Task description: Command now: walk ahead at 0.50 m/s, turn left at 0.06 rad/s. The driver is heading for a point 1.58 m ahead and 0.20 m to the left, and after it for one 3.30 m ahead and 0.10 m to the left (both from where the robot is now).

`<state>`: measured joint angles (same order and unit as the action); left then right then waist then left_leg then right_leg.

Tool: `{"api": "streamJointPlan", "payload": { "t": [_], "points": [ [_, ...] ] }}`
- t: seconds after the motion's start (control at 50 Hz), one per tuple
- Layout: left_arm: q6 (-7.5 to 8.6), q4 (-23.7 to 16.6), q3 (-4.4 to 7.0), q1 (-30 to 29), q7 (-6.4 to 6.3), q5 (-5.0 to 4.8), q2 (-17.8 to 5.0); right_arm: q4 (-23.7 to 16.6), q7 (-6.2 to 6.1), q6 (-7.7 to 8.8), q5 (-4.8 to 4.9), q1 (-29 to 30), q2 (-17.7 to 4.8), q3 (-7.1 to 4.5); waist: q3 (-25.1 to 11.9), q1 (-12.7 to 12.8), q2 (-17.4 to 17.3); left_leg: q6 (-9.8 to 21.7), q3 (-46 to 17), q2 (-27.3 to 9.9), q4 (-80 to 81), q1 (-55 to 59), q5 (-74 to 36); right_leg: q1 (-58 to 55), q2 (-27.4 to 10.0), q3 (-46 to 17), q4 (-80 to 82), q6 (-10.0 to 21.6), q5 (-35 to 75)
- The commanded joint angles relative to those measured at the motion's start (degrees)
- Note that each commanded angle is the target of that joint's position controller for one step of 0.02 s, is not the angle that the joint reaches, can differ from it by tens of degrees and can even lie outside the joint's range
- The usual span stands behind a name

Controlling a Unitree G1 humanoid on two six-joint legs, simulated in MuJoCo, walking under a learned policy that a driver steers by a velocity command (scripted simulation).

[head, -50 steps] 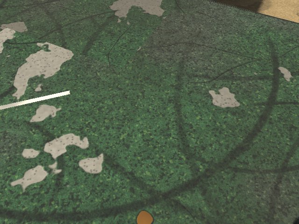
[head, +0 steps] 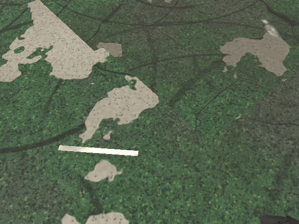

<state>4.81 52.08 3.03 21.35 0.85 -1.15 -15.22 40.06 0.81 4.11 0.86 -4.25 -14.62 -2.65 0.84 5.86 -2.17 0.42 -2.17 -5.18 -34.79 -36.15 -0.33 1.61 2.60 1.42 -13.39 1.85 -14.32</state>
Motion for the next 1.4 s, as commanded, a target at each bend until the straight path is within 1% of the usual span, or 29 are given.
{"api": "streamJointPlan", "payload": {
  "t": [0.02, 0.06, 0.08, 0.1, 0.12, 0.14, 0.16, 0.18, 0.2, 0.22, 0.24, 0.28, 0.32, 0.4, 0.44, 0.48, 0.5, 0.52, 0.54, 0.56, 0.58, 0.66, 0.84, 1.22, 1.26, 1.3, 1.34, 1.36, 1.4],
  "points": [
    [-0.18, -1.81, 2.04, 1.25, -0.33, -0.37, -10.09, -6.00, 0.91, 1.24, 0.42, 7.02, -3.51, -0.59, 2.01, -0.68, 6.89, 1.06, 1.75, 1.98, 3.95, 1.79, 0.90, -0.43, -16.08, -8.33, 1.91, 8.54, 18.03],
    [-0.83, -1.49, 2.33, 0.74, -0.60, -0.41, -11.18, -6.02, 1.29, 1.53, 0.33, 5.38, -5.00, -1.10, 1.08, -2.71, 7.71, 2.66, 2.32, 3.02, 6.24, 5.65, 4.59, -2.86, -17.18, -8.45, -1.51, 7.45, 23.91],
    [-1.19, -1.64, 2.30, -0.65, -0.80, -0.39, -11.40, -4.78, 1.17, 1.66, -0.21, 0.87, -6.36, -1.85, -1.25, -5.80, 7.61, 3.89, 3.57, 4.71, 8.86, 12.62, 3.73, -2.85, -15.45, -6.63, -7.49, 6.04, 34.46],
    [-1.38, -1.95, 1.87, -0.75, -1.02, -0.11, -10.42, -2.46, 0.80, 1.75, -1.01, -6.87, -9.04, -3.10, -6.75, -9.29, 6.64, 5.66, 3.69, 4.77, 9.80, 24.55, -1.09, -0.25, -12.29, -4.24, -17.38, 4.00, 40.08],
    [-1.05, -4.11, 0.67, -1.59, -1.28, 1.47, -7.71, -0.90, 0.19, 1.75, -2.47, -16.50, -13.51, -4.11, -15.87, -12.53, 0.38, 9.67, -7.21, -6.24, 5.67, 42.19, -18.28, 11.23, -8.55, -1.81, -34.35, 1.07, 25.47],
    [0.01, -3.92, -1.36, 6.67, -0.93, 1.63, -1.39, -0.36, 0.28, 1.15, -2.86, -17.27, -16.59, -4.40, -23.14, -8.62, -15.28, 20.16, -28.73, -19.96, 7.63, 58.50, -28.15, 31.48, 0.65, -1.54, -53.58, -2.75, -18.42],
    [0.52, -2.17, 0.07, 5.77, -0.71, 0.70, -7.66, -0.23, 0.48, 0.59, -1.65, -18.55, -11.46, -3.30, -24.92, -10.99, -9.22, 20.26, -30.08, -18.64, 8.87, 56.56, -29.14, 34.14, -1.14, -8.79, -60.15, -3.00, -23.17],
    [0.56, -3.45, 0.65, 1.21, -0.56, -0.49, -9.39, -0.56, 0.42, 0.46, -1.25, -14.32, -9.38, -2.42, -16.47, -10.18, -6.67, 18.11, -20.39, -16.22, 8.83, 50.05, -33.86, 37.60, -3.56, -7.67, -60.96, -3.09, -20.58],
    [0.26, -3.82, 0.51, -1.92, -0.82, -0.17, -8.49, -0.70, 0.45, 0.43, -1.10, -10.60, -7.76, -1.87, -12.25, -8.67, -2.33, 15.96, -15.09, -12.96, 10.22, 43.36, -34.05, 37.30, -5.99, -5.91, -57.78, -3.43, -17.01],
    [-0.39, -4.20, 0.71, -3.69, -1.15, 0.55, -7.97, -0.74, 0.55, 0.40, -1.08, -7.53, -6.54, -1.51, -8.94, -7.10, -0.68, 14.75, -12.31, -10.99, 12.40, 36.92, -32.00, 35.68, -7.47, -5.15, -53.90, -3.87, -13.95],
    [-1.37, -4.09, 0.77, -3.17, -1.34, 0.71, -7.16, -0.57, 0.64, 0.46, -1.39, -5.54, -5.76, -1.20, -7.80, -5.05, -1.38, 13.98, -9.84, -9.49, 14.70, 31.07, -31.03, 31.03, -8.55, -5.14, -50.78, -4.15, -11.86],
    [-2.88, -3.52, 0.20, -1.18, -1.69, 0.90, -4.15, 0.33, 0.70, 0.91, -2.26, -3.25, -5.55, -1.16, -7.97, -2.62, -2.79, 14.18, -5.84, -8.08, 17.04, 23.67, -32.60, 23.33, -8.21, -4.28, -44.05, -5.00, -7.99],
    [-3.42, -3.79, -0.15, -2.39, -2.02, 1.38, -3.38, 1.18, 0.28, 0.87, -2.39, -1.23, -6.78, -1.43, -8.06, -1.93, -3.84, 13.81, -2.38, -6.72, 17.81, 20.28, -32.47, 19.08, -7.60, -3.45, -35.79, -5.22, -3.64],
    [-4.29, -4.40, 0.06, -7.41, -2.11, 1.50, -4.66, 4.24, -0.38, -0.11, -1.96, -3.24, -7.69, -1.42, -8.35, -3.96, -3.85, 12.73, -2.04, -6.64, 18.81, 20.80, -21.06, 15.33, -6.71, -3.21, -26.85, -4.53, 4.84],
    [-4.63, -4.84, 0.32, -9.45, -2.10, 1.58, -5.20, 5.51, -0.39, -0.58, -1.77, -3.43, -7.26, -1.08, -6.67, -4.26, -3.40, 11.94, -3.21, -6.67, 18.51, 20.32, -11.18, 13.79, -6.52, -3.30, -22.56, -3.57, 5.04],
    [-4.55, -4.63, 0.50, -9.66, -2.12, 2.25, -5.27, 6.63, -0.43, -0.97, -1.05, -3.63, -5.92, -0.45, -5.30, -3.35, -2.18, 8.96, -3.23, -4.13, 16.32, 19.19, 1.21, 8.89, -5.91, -2.69, -13.57, -1.93, 10.20],
    [-4.46, -5.02, 0.77, -10.17, -2.32, 2.71, -6.84, 7.46, -0.47, -0.99, -1.38, -5.78, -4.57, 0.07, -4.80, -4.03, 0.16, 6.20, -2.88, -1.87, 14.61, 18.31, 7.97, 6.10, -8.49, -5.49, -10.74, -0.94, 17.36],
    [-4.52, -5.72, 1.27, -11.04, -2.71, 2.55, -9.89, 8.16, -0.46, -0.85, -2.45, -9.25, -4.13, 0.19, -4.87, -6.92, 5.20, 3.72, -0.78, 1.96, 11.64, 16.16, 15.52, 3.50, -12.26, -8.56, -11.60, 0.74, 24.89],
    [-4.77, -5.34, 1.35, -13.30, -2.80, 1.89, -9.99, 9.14, -0.72, -0.99, -2.33, -13.24, -2.94, 0.38, -5.06, -9.85, 11.46, 2.05, 1.81, 4.75, 11.96, 17.09, 19.00, 5.85, -13.25, -9.54, -11.63, 3.40, 18.23],
    [-4.87, -5.42, 0.86, -14.77, -2.30, 1.43, -6.56, 9.35, -1.21, -1.58, -2.35, -10.58, -3.91, 0.43, -3.59, -8.00, 10.62, 1.04, 2.77, 4.80, 11.94, 20.65, 17.01, 10.70, -11.05, -8.88, -10.12, 2.73, 8.42],
    [-4.73, -5.19, 0.44, -15.15, -1.99, 1.71, -4.99, 9.23, -1.61, -2.25, -1.96, -8.13, -5.18, 0.06, -1.96, -6.99, 8.83, 1.12, 2.68, 4.55, 11.59, 21.25, 15.50, 12.68, -9.48, -7.84, -9.70, 1.31, 5.81],
    [-3.58, -3.05, 0.42, -13.89, -1.80, 1.56, -5.45, 10.51, -2.13, -3.32, -1.75, -7.78, -5.35, -0.11, -2.90, -6.35, 6.21, 1.57, 1.57, 3.30, 11.11, 23.10, 8.93, 10.18, -7.64, -5.60, -12.37, -0.20, 14.38],
    [-4.11, 0.55, 0.39, -14.84, -2.23, 1.25, -5.05, 14.57, -2.49, -3.90, -1.16, -7.45, -4.84, -0.33, -3.28, -6.16, 2.57, 1.02, 1.95, 3.03, 10.07, 25.49, 3.90, 8.20, -6.59, -4.42, -13.99, 0.60, 19.19],
    [-5.15, 6.90, 0.22, -14.46, -2.93, 1.31, -3.89, 20.54, -3.05, -3.78, -1.28, -8.74, -3.90, 0.45, 0.38, -5.94, 2.38, 0.73, 2.20, 2.88, 12.68, 23.56, 10.76, 8.58, -4.85, -3.03, -11.53, -0.40, 10.74],
    [-5.33, 8.05, 0.27, -13.08, -3.02, 0.98, -3.66, 21.62, -3.16, -3.96, -0.81, -10.61, -4.34, 0.19, 0.47, -6.13, 1.22, 2.00, 2.07, 3.36, 13.85, 22.80, 26.01, 9.90, -2.58, -0.88, -12.92, -0.12, -5.51],
    [-4.83, 7.48, 0.52, -14.05, -3.07, 0.74, -4.15, 20.92, -3.39, -3.82, -0.20, -11.07, -6.49, -0.58, 4.86, -6.90, -1.20, 5.25, -3.04, 0.22, 16.88, 20.29, 42.42, 17.13, -1.25, 0.36, -16.53, 0.55, -19.18],
    [-3.14, 6.21, 0.21, -16.15, -2.45, 0.36, -2.04, 21.46, -3.27, -2.65, 0.41, -14.52, -9.09, -1.61, 7.33, -8.14, -6.84, 10.18, -15.44, -8.72, 23.63, 22.36, 49.70, 23.39, -0.85, 2.99, -26.34, 0.33, -13.10],
    [-2.37, 5.75, 0.16, -16.76, -1.98, 0.13, -1.66, 21.56, -3.21, -2.01, 0.53, -14.69, -9.83, -2.05, 8.81, -8.26, -8.15, 12.62, -20.90, -13.07, 25.87, 21.84, 49.03, 25.26, -3.03, 1.48, -31.22, 0.89, -10.10],
    [-1.17, 5.52, 0.28, -15.90, -1.14, -0.57, -1.58, 20.61, -2.81, -0.88, 0.39, -12.78, -8.30, -1.85, 9.63, -6.81, -6.93, 12.95, -21.29, -14.51, 25.46, 23.11, 42.69, 27.70, -5.64, -0.49, -32.68, 2.45, -12.82]
  ]
}}
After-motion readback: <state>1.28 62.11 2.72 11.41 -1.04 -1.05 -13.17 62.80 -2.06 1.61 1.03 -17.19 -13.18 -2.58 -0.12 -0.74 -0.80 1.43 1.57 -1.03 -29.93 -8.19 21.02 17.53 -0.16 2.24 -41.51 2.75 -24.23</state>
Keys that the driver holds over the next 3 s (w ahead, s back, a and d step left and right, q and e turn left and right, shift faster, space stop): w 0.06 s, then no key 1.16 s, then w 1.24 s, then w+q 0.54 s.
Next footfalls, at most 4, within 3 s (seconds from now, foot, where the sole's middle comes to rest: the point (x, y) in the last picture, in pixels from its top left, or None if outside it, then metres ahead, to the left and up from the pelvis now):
0.12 left None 0.24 0.14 -0.78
0.50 right None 0.28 -0.10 -0.78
1.98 left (147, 178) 0.67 0.13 -0.78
2.52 right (198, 129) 0.98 -0.12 -0.78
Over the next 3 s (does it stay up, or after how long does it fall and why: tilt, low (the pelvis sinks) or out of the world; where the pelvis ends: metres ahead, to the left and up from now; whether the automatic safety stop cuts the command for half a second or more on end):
stays up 1.06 0.00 -0.01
